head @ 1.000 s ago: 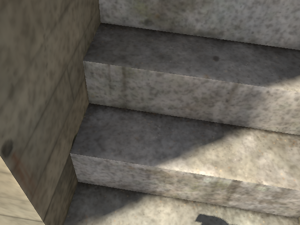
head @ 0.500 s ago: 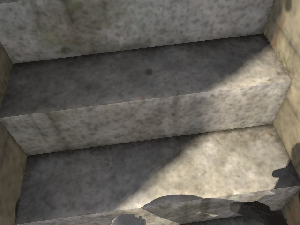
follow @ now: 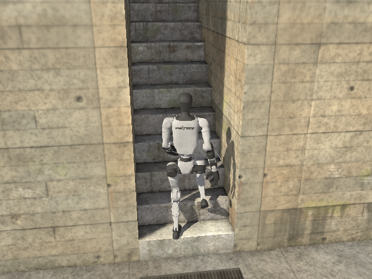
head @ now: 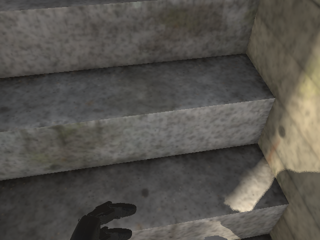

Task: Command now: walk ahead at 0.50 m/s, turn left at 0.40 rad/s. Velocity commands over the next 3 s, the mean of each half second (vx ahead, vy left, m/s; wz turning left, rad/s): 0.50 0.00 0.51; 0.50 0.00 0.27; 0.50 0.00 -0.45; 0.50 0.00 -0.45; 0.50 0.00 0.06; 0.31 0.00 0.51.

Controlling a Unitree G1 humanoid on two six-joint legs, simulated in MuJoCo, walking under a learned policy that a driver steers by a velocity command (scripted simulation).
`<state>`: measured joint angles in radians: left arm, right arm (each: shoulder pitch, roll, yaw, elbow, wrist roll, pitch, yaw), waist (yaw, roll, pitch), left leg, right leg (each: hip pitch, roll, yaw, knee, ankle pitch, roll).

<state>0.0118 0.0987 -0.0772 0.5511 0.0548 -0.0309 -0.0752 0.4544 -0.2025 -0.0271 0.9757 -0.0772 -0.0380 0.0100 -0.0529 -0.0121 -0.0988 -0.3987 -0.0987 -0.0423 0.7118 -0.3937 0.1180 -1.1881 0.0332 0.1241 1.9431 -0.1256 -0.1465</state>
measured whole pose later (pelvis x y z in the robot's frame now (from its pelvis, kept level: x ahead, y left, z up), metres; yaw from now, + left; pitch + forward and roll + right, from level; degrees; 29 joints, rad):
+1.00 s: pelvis +0.47 +0.02 +0.40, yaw +23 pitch +7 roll +3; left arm 0.20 0.20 0.04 0.96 0.05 -0.04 -0.12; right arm 0.24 -0.19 -0.01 1.06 -0.04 -0.05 0.06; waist 0.00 -0.04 -0.15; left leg -0.55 -0.03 0.18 0.82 -0.40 0.07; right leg -1.00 0.04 0.22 2.22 0.07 -0.26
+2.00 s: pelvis +0.88 +0.19 +0.84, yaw -6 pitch +5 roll +1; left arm 0.07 0.22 0.01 0.92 0.01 -0.06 -0.10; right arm 0.43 -0.18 0.00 1.13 -0.08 -0.06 0.06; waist -0.04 -0.03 -0.14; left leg -0.48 0.02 0.08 0.73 -0.35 0.05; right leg -1.30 0.00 0.11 2.03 0.01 -0.23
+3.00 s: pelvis +1.29 +0.09 +1.12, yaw +13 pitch +9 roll +3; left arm 0.32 0.20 0.03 1.02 0.09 -0.09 -0.16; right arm -0.02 -0.18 0.02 0.78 -0.03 0.06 0.04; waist -0.03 -0.06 -0.13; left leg -1.09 -0.02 0.14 1.47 -0.54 0.16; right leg -0.19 -0.23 -0.32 0.49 0.02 -0.09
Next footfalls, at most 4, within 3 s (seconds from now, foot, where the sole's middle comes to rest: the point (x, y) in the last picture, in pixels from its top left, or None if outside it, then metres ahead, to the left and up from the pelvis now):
0.22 right None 0.32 -0.17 -0.54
0.78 left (120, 202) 0.49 0.12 -0.33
1.22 right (168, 87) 0.75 -0.03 -0.12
1.70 left None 0.95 0.30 0.09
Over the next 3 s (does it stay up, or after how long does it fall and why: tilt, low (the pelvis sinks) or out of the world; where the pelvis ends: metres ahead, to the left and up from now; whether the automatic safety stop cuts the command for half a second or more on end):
stays up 1.29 0.09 1.12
